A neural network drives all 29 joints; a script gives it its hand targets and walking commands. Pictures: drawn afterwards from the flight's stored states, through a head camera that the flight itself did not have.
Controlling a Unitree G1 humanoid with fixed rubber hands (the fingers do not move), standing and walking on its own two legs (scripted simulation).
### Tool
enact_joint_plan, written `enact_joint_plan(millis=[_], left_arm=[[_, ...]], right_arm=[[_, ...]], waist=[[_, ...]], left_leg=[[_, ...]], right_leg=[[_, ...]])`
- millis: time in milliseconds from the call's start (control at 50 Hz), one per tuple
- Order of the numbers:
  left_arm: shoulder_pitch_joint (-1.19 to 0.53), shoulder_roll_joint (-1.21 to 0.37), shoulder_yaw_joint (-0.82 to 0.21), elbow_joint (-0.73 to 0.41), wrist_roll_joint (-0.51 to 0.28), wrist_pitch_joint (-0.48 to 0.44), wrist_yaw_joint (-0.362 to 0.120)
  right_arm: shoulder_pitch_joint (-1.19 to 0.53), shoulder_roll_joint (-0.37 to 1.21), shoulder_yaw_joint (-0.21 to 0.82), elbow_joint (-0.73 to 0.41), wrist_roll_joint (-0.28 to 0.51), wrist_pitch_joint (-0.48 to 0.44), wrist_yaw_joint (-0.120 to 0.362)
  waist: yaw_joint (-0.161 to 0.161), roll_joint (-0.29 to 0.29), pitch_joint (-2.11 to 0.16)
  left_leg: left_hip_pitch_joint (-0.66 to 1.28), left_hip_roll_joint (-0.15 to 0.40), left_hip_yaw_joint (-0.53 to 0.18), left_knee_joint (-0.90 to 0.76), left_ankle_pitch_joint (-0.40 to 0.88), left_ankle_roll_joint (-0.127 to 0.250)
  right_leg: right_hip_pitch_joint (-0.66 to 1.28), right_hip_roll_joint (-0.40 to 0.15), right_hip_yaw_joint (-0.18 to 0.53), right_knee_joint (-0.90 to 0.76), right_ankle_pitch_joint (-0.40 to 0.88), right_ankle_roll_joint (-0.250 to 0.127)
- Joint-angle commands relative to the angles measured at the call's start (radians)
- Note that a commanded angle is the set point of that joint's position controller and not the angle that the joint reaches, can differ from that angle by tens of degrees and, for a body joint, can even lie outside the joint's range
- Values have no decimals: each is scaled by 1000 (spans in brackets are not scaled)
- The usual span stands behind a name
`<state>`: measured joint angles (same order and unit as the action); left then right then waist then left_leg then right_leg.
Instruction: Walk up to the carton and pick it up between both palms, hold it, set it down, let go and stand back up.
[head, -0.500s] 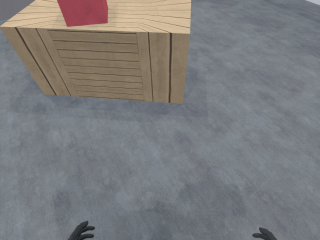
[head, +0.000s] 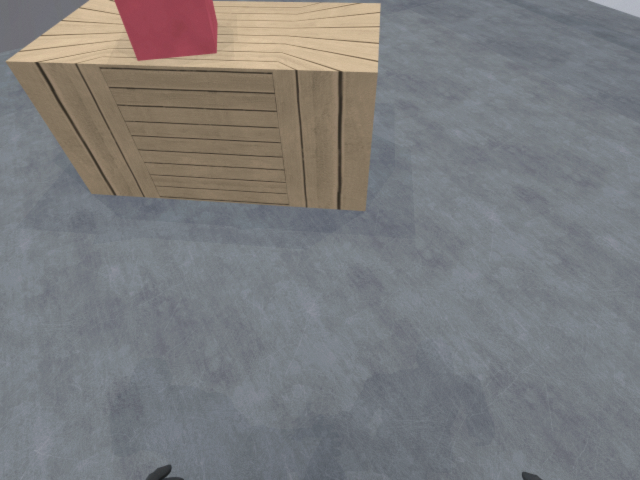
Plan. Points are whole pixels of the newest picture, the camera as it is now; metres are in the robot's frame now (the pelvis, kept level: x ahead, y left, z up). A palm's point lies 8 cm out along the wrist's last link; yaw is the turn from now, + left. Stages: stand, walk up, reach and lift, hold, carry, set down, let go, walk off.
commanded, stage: stand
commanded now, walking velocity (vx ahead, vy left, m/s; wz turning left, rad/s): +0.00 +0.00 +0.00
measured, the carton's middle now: (170, 6) +1.53 +0.58 -0.01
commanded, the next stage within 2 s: walk up in 0.48 s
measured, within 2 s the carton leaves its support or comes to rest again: neither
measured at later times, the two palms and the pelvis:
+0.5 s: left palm out of the picture +0.06 +0.25 -0.11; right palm out of the picture +0.05 -0.28 -0.13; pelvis -0.01 -0.01 +0.01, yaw +0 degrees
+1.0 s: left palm out of the picture +0.07 +0.39 -0.09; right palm out of the picture +0.13 -0.25 -0.09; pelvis +0.02 +0.06 +0.01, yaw +2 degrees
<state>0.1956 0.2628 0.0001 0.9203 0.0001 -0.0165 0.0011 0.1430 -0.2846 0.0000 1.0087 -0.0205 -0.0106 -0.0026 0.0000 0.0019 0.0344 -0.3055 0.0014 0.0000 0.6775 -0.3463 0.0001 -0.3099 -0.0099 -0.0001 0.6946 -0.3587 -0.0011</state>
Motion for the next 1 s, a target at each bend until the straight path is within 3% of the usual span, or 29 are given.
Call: enact_joint_plan(millis=[0, 640, 660, 680, 700, 720, 760, 820, 860, 920, 960, 980], left_arm=[[-93, 261, 58, -15, 18, -37, 19], [-83, 253, 50, 44, 13, -43, 15], [74, 404, 122, 30, 19, -68, 11], [167, 457, 145, 68, 23, -76, 15], [156, 480, 163, 59, 26, -88, 20], [108, 474, 165, 40, 26, -96, 26], [68, 451, 163, 28, 25, -102, 27], [63, 447, 169, 7, 27, -103, 15], [56, 453, 172, -6, 31, -97, 6], [18, 487, 177, -22, 35, -92, 3], [-50, 495, 175, -37, 37, -86, -1], [-111, 481, 166, -52, 34, -82, -3]], right_arm=[[-56, -236, -60, -43, 6, -34, -10], [-42, -240, -49, 38, 7, -38, -3], [-28, -365, -118, -54, -38, -28, 37], [-88, -337, -119, -85, -46, -13, 57], [-134, -310, -120, -116, -62, 0, 67], [-121, -310, -121, -121, -64, 4, 74], [-66, -324, -137, -125, -57, -2, 87], [-51, -320, -141, -154, -41, 1, 108], [-70, -323, -141, -172, -40, 6, 119], [-71, -343, -143, -197, -27, 3, 122], [26, -356, -148, -179, -16, -7, 119], [150, -352, -154, -147, -11, -16, 113]], waist=[[-7, -43, -31], [-7, -49, -76], [38, -11, -157], [73, -98, -72], [79, -166, 24], [67, -96, 64], [32, -26, 61], [37, -125, 44], [46, -156, 69], [30, -183, 80], [-28, -204, 49], [-101, -158, 1]], left_leg=[[66, 96, -106, -194, 191, 57], [128, 101, -100, -269, 181, 40], [0, 64, -77, -139, -262, 82], [-286, 5, -46, 18, -341, 60], [-463, 37, -37, 249, -185, 36], [-518, 85, -85, 301, -113, 37], [-462, 100, -92, 332, -68, 20], [-405, 104, -71, 297, -25, 0], [-364, 104, -46, 238, -36, -3], [-272, 113, -31, 135, -101, 8], [-122, 112, -14, 32, -103, 27], [67, 90, 18, -95, -16, 36]], right_leg=[[50, -104, 115, -241, 210, -65], [86, -113, 126, -333, 178, -50], [175, -143, 220, -351, -266, -114], [291, -248, 428, -480, -524, -176], [309, -388, 597, -574, -583, -230], [302, -411, 609, -592, -578, -243], [249, -360, 511, -581, -466, -208], [245, -290, 362, -543, -369, -192], [186, -284, 324, -535, -363, -202], [122, -299, 273, -488, -317, -212], [56, -289, 200, -421, -249, -199], [-31, -242, 113, -290, -208, -170]])
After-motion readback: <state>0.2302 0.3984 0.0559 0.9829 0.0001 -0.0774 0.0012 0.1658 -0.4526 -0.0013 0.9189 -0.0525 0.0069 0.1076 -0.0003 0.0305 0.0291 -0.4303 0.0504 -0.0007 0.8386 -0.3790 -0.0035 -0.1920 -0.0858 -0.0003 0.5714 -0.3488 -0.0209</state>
